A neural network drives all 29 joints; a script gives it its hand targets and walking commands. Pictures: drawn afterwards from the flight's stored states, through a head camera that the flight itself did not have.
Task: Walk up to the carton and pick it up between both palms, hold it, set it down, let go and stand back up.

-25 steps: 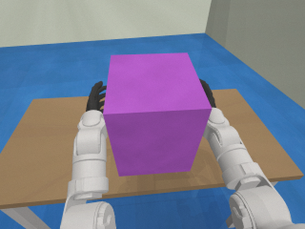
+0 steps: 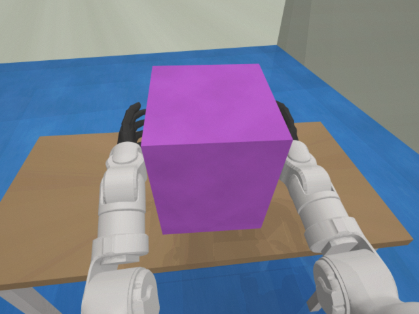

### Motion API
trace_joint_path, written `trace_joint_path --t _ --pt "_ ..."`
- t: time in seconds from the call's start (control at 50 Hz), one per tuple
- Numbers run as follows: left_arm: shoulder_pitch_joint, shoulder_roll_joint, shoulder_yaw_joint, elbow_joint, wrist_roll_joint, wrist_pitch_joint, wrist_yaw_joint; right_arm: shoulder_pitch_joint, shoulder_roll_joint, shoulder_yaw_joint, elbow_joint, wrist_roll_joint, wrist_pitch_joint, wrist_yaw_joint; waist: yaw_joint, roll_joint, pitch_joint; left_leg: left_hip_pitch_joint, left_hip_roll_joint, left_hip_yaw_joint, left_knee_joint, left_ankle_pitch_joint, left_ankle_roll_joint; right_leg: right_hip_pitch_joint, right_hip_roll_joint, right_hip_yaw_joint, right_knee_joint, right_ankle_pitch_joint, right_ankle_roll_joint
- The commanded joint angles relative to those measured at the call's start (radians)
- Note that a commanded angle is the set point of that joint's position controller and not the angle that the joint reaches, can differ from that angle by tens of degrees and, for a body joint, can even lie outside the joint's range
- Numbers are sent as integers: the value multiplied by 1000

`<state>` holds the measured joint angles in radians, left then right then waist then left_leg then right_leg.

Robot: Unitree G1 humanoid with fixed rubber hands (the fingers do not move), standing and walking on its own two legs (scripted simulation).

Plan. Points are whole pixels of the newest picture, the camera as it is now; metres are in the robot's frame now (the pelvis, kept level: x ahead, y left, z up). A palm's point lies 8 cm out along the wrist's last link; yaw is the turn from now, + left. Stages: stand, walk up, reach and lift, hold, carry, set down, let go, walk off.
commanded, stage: reach and lift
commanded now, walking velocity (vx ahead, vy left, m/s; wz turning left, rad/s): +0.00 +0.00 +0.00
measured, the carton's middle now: (209, 151) +0.38 -0.01 +0.15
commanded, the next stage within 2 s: hold in 0.42 s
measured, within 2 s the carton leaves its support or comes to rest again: neither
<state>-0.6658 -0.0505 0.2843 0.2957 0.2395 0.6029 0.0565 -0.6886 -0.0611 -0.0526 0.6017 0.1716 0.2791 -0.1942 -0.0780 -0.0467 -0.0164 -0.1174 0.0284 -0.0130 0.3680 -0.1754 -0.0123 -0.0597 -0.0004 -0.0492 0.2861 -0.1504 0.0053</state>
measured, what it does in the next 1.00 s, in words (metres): stands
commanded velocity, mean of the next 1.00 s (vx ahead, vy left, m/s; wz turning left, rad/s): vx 0.00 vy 0.00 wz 0.00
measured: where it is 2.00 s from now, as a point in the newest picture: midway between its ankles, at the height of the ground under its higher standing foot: outside the picture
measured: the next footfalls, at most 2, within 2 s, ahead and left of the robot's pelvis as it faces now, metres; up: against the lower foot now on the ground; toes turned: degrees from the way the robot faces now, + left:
none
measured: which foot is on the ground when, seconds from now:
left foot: down 0.00-1.00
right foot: down 0.00-1.00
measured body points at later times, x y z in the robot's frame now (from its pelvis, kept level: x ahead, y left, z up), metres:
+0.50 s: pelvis +0.00 +0.00 +0.00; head -0.05 +0.03 +0.45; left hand +0.38 +0.15 +0.19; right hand +0.38 -0.15 +0.19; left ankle +0.02 +0.12 -0.75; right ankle +0.01 -0.12 -0.75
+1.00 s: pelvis +0.00 +0.00 +0.00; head -0.06 +0.02 +0.45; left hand +0.37 +0.16 +0.21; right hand +0.38 -0.14 +0.21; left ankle +0.02 +0.12 -0.75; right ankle +0.01 -0.12 -0.75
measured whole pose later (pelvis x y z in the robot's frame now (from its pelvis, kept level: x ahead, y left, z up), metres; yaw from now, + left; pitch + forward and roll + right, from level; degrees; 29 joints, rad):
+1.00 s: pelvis +0.00 +0.00 +0.00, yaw +1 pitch -7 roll -1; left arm -0.67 -0.04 0.30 0.18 0.26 0.75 0.02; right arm -0.73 -0.07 -0.01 0.54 0.24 0.40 -0.23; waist -0.07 -0.04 -0.03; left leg -0.07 0.02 -0.04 0.36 -0.17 -0.01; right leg -0.01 0.00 -0.06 0.29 -0.16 0.00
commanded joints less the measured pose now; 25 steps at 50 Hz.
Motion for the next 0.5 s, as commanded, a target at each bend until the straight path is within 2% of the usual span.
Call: trace_joint_path --t 0.0,0.08,0.16,0.2,0.24,0.32,0.48 --pt "-639 -550 -479 -151 -100 -51 -160 -830 638 392 -343 94 -63 72 -3 41 -462 184 -79 10 -1 283 -9 154 59 -13 9 323 61" --pt "-642 -545 -514 -231 -107 -35 -174 -795 634 419 -384 129 -49 57 -26 67 -463 202 -84 4 10 343 -28 187 59 -16 16 397 67" --pt "-664 -550 -542 -253 -120 -30 -173 -806 632 409 -421 124 -42 56 -37 71 -456 206 -81 -1 5 313 -32 151 60 -23 9 337 64" --pt "-670 -563 -578 -287 -137 -32 -168 -815 633 420 -460 132 -44 56 -43 84 -489 228 -76 -9 19 352 -40 143 66 -27 15 355 60" --pt "-666 -573 -591 -286 -142 -26 -164 -821 630 428 -475 136 -39 56 -42 87 -483 238 -74 -13 22 355 -43 130 69 -27 8 329 56" --pt "-677 -571 -558 -228 -126 -10 -161 -854 626 397 -430 113 -27 72 -18 69 -422 200 -65 -6 -17 239 -25 79 67 -29 -13 173 41" --pt "-699 -579 -544 -246 -128 13 -150 -905 642 418 -440 142 -12 72 6 67 -483 213 -64 1 0 281 -16 101 73 -20 -8 186 36"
